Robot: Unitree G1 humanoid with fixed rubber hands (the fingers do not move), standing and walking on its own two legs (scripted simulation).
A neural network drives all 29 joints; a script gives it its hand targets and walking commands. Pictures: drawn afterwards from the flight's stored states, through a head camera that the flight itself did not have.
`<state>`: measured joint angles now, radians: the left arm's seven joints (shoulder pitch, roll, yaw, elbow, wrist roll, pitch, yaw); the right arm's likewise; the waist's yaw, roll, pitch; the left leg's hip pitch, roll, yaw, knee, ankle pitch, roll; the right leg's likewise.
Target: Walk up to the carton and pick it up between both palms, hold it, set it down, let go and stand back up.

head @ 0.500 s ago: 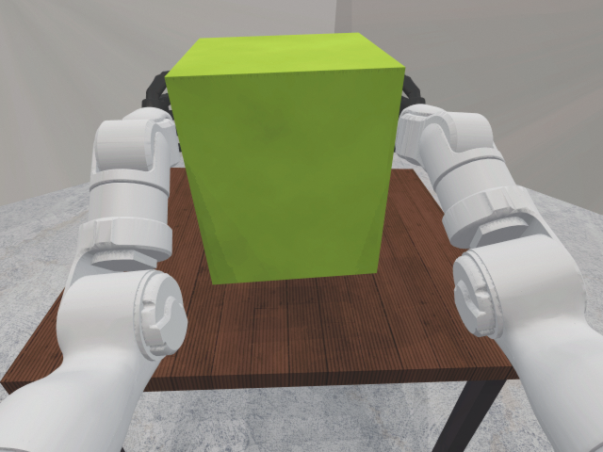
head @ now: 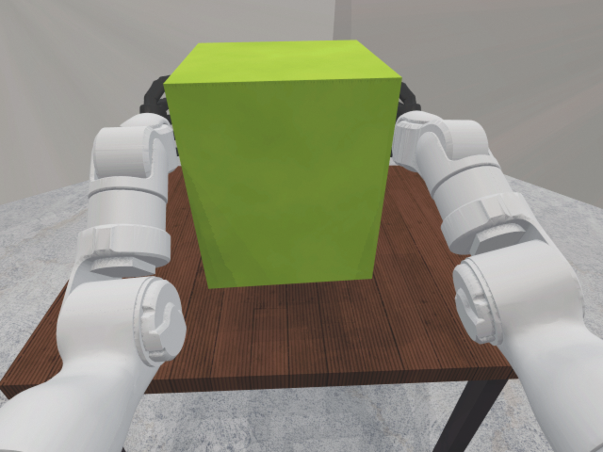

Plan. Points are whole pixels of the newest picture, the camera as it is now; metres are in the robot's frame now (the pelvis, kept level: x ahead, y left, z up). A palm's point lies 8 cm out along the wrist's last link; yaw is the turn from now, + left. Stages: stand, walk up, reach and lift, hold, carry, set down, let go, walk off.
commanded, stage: hold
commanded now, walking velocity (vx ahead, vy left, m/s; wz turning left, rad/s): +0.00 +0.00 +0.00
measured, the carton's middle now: (284, 160) +0.39 +0.00 +0.27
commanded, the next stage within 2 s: none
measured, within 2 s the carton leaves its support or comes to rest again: neither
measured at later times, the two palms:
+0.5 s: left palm (159, 133) +0.38 +0.15 +0.32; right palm (409, 127) +0.38 -0.15 +0.32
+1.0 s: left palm (154, 138) +0.39 +0.16 +0.31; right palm (401, 133) +0.38 -0.14 +0.31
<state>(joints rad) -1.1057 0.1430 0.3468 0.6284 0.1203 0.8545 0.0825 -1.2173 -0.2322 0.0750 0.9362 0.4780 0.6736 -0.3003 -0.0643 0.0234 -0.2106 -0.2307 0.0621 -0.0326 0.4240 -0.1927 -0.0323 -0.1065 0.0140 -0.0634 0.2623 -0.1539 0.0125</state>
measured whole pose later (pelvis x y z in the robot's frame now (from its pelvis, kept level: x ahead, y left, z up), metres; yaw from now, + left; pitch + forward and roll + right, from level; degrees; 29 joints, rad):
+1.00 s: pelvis +0.00 +0.00 +0.00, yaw +0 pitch +0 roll -3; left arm -1.08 0.14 0.34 0.60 0.12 0.86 0.08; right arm -1.22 -0.24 0.10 0.92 0.50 0.68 -0.31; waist -0.07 0.02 -0.20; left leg -0.23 0.06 -0.04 0.43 -0.20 -0.03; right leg -0.09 0.02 -0.07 0.25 -0.15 0.01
